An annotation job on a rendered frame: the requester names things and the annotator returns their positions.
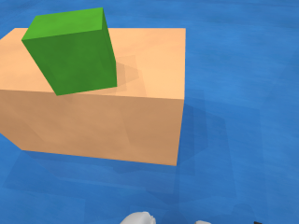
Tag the carton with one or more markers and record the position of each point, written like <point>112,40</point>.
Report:
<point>73,50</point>

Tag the robot left thigh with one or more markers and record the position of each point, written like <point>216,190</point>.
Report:
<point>139,218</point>

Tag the pedestal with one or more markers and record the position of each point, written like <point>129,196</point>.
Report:
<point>139,120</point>

